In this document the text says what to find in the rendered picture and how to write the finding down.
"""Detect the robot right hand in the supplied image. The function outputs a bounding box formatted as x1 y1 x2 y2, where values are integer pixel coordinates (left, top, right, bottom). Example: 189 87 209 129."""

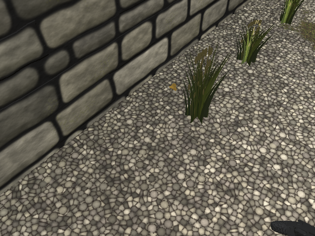
271 219 315 236

